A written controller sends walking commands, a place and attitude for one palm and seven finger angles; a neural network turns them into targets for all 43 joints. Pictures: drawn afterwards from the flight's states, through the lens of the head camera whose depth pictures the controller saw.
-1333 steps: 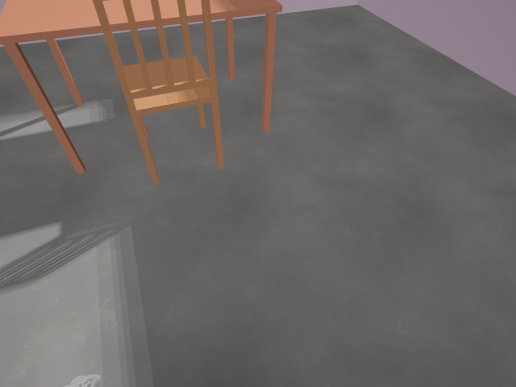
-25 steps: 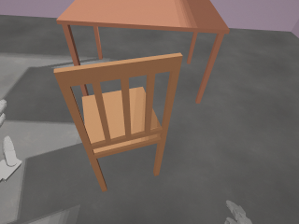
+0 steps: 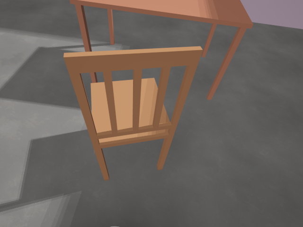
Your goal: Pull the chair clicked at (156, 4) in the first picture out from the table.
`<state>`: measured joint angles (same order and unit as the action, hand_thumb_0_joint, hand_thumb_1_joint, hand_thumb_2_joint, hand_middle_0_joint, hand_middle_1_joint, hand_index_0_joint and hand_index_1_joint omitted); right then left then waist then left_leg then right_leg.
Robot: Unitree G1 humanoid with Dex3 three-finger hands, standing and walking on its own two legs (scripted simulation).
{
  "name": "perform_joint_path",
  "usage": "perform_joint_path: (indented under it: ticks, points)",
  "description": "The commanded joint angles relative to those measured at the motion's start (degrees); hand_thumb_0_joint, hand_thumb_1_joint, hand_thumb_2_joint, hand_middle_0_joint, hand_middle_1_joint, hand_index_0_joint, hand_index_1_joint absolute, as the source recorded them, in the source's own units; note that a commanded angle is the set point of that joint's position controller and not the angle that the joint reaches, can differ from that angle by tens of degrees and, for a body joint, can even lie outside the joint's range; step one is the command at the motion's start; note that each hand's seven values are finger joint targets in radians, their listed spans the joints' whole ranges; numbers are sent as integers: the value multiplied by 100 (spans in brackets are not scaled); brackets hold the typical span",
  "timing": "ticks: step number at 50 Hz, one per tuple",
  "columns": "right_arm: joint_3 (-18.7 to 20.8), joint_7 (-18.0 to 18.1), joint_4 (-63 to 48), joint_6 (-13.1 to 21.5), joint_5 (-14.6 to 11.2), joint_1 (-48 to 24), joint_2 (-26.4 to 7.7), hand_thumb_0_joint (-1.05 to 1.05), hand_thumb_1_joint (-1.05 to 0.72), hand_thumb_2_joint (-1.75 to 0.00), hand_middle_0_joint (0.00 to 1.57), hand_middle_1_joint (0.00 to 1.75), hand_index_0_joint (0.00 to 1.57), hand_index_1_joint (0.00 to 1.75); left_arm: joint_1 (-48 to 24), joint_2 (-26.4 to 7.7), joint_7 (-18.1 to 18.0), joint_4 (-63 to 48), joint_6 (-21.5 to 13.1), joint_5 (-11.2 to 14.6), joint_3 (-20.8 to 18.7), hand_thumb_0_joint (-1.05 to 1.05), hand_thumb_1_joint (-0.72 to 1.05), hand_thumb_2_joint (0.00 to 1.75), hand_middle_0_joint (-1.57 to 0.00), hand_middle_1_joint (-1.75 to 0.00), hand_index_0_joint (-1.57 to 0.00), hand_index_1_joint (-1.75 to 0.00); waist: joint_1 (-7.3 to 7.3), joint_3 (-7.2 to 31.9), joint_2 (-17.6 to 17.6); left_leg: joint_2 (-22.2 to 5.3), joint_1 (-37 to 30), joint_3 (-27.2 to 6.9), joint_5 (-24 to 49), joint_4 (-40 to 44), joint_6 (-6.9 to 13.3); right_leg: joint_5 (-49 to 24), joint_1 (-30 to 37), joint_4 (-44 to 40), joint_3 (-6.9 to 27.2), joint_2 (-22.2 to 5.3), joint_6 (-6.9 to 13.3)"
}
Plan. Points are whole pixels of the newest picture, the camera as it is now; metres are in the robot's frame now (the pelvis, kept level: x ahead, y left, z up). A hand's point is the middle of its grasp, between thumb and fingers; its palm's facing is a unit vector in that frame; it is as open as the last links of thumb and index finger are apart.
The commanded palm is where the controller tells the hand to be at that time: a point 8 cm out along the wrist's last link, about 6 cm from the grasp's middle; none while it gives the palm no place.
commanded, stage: let the arm hang, fingers relaxed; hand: left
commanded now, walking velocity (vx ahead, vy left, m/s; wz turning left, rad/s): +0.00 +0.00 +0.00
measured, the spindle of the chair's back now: (136, 103) +0.54 +0.09 -0.05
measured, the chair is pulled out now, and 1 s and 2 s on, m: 0.60 0.60 0.60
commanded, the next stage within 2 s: look to check the result in 0.74 s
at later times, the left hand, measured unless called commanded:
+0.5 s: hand out of the picture -0.01 +0.14 -0.17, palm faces +0.04 -0.99 -0.16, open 7.4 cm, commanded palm none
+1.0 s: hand out of the picture +0.01 +0.14 -0.17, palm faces +0.06 -0.98 -0.17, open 7.4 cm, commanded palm none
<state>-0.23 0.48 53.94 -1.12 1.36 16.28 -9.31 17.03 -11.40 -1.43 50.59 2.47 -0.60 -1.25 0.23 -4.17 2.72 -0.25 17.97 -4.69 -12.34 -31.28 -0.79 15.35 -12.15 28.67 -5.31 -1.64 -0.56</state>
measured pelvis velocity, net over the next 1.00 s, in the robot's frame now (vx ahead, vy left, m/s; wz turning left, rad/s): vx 0.01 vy -0.02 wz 0.01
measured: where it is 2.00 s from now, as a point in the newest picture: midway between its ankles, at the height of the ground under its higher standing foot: outside the picture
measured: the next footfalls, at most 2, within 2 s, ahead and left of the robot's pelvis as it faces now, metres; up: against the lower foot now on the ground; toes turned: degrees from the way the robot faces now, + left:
none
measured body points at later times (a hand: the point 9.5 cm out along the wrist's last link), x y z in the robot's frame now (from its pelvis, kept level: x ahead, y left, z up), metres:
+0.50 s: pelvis +0.01 -0.01 +0.00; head +0.01 -0.02 +0.45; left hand -0.01 +0.19 -0.16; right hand -0.01 -0.22 -0.16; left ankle +0.05 +0.13 -0.73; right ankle +0.00 -0.13 -0.73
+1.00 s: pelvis +0.01 -0.02 +0.00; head +0.03 -0.02 +0.45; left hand +0.00 +0.19 -0.16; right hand +0.00 -0.23 -0.16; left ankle +0.05 +0.13 -0.73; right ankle +0.00 -0.13 -0.73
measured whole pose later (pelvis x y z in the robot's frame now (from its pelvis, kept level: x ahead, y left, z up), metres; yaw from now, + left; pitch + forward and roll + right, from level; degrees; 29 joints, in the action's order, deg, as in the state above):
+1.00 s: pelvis +0.01 -0.02 +0.00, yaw +1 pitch -2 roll -1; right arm 0.3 1.8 61.1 -0.3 0.9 18.9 -6.4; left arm 18.4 -7.5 -1.8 60.0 0.7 -0.1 -0.2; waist 0.1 -3.4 -0.5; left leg -1.1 15.3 -5.6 -12.4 -29.1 -2.3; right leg 16.6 -10.1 28.1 -6.2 -0.7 1.2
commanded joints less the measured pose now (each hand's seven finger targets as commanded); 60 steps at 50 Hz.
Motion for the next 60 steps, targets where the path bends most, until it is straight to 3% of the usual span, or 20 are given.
perform_joint_path:
  ticks: [1,2,6,12,27,31,32,34,36,42,46,47,51,52,56,57,60]
  points:
    - [175,71,-142,168,-30,290,-678,0,-90,-90,20,30,20,30,406,-577,7,105,-185,-16,-47,0,90,90,-20,-30,-20,-30,25,451,-1169,-384,-8,-558,-248,1052,363,-106,358,-571,427,-309,320]
    - [185,83,-95,144,-46,344,-666,0,-90,-90,20,30,20,30,389,-563,14,209,-184,-10,-30,0,90,90,-20,-30,-20,-30,19,271,-811,-413,24,-548,-304,1074,385,-78,294,-652,382,-292,331]
    - [169,89,132,151,-58,647,-655,0,-90,-90,20,30,20,30,538,-520,2,526,-203,9,24,0,90,90,-20,-30,-20,-30,1,287,-555,-364,-60,-477,-253,970,367,55,211,-712,436,-388,356]
    - [132,103,390,124,-66,832,-495,0,-90,-90,20,30,20,30,684,-437,-32,804,-207,22,76,0,90,90,-20,-30,-20,-30,-3,-161,-144,-289,-42,-302,-234,822,361,368,-179,-882,504,-442,427]
    - [119,135,603,148,-50,861,-140,0,-90,-90,20,30,20,30,657,-147,-89,816,-222,7,11,0,90,90,-20,-30,-20,-30,6,-402,-356,-270,47,-228,-82,825,330,261,-292,-803,495,-390,447]
    - [120,149,585,173,-46,869,-131,0,-90,-90,20,30,20,30,670,-121,-85,832,-249,19,-2,0,90,90,-20,-30,-20,-30,11,-130,-403,-269,-57,-205,280,706,315,-81,-65,-754,525,-445,445]
    - [124,153,586,158,-56,879,-132,0,-90,-90,20,30,20,30,659,-139,-89,813,-243,21,-6,0,90,90,-20,-30,-20,-30,19,-208,-286,-275,-10,-194,232,716,316,-21,-59,-782,481,-413,450]
    - [133,151,574,156,-47,867,-152,0,-90,-90,20,30,20,30,623,-138,-91,784,-239,21,-14,0,90,90,-20,-30,-20,-30,-5,-175,-440,-268,-38,-193,251,679,299,-13,-80,-769,509,-448,463]
    - [131,152,575,156,-51,859,-158,0,-90,-90,20,30,20,30,638,-148,-87,776,-249,22,-21,0,90,90,-20,-30,-20,-30,1,-52,-371,-269,-90,-206,301,636,297,-58,-19,-773,517,-456,464]
    - [134,167,598,153,-57,822,-168,0,-90,-90,20,30,20,30,567,-123,-80,767,-236,24,-17,0,90,90,-20,-30,-20,-30,-1,-190,-318,-302,-114,-261,386,694,319,-111,-55,-782,443,-402,465]
    - [136,170,599,180,-67,836,-195,0,-90,-90,20,30,20,30,600,-141,-82,765,-257,31,-19,0,90,90,-20,-30,-20,-30,-5,58,-335,-314,-211,-232,744,624,307,-476,166,-697,418,-457,439]
    - [135,178,616,165,-68,774,-181,0,-90,-90,20,30,20,30,596,-116,-84,771,-248,32,-10,0,90,90,-20,-30,-20,-30,12,-100,-331,-316,-201,-235,674,652,313,-416,69,-742,418,-416,451]
    - [138,173,607,164,-68,791,-216,0,-90,-90,20,30,20,30,585,-143,-82,765,-244,31,-17,0,90,90,-20,-30,-20,-30,-11,-61,-380,-323,-179,-270,539,685,311,-284,91,-746,422,-430,430]
    - [134,174,622,152,-70,736,-193,0,-90,-90,20,30,20,30,586,-124,-82,777,-241,25,-7,0,90,90,-20,-30,-20,-30,12,-227,-318,-318,-148,-261,480,712,318,-238,2,-801,419,-405,440]
    - [137,169,608,148,-61,764,-224,0,-90,-90,20,30,20,30,579,-145,-79,773,-242,29,-13,0,90,90,-20,-30,-20,-30,-18,-103,-350,-309,-194,-267,348,713,304,-96,18,-800,445,-433,438]
    - [138,171,614,143,-67,758,-216,0,-90,-90,20,30,20,30,548,-148,-79,775,-235,25,-12,0,90,90,-20,-30,-20,-30,-12,-260,-350,-314,-97,-285,327,767,320,-85,3,-816,405,-394,443]
    - [137,169,589,159,-60,766,-243,0,-90,-90,20,30,20,30,593,-149,-76,769,-238,28,-18,0,90,90,-20,-30,-20,-30,-7,-61,-465,-314,-139,-312,332,761,318,-118,99,-759,419,-418,431]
